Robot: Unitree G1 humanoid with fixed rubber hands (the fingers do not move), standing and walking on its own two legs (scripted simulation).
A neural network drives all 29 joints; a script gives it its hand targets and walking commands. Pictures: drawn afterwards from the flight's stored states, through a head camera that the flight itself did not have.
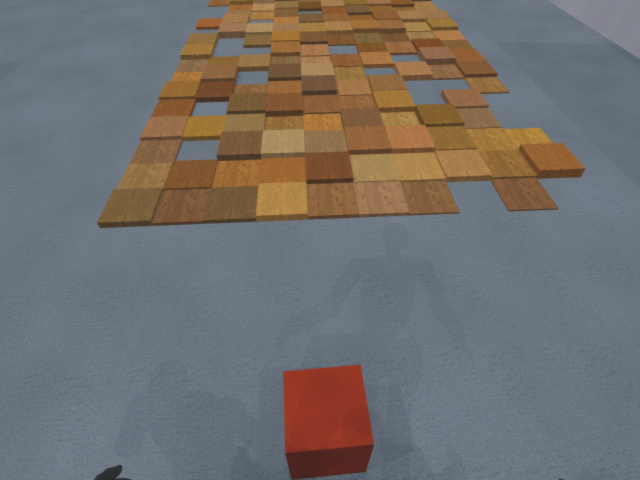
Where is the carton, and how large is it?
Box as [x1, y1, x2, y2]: [283, 365, 373, 479]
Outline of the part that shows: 360,365 283,371 285,453 291,479 365,471 372,449 373,441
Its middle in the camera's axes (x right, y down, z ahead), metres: +0.01 +0.52 +1.07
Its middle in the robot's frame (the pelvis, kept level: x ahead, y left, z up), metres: +0.43 +0.02 -0.66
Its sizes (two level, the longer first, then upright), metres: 0.210 0.200 0.250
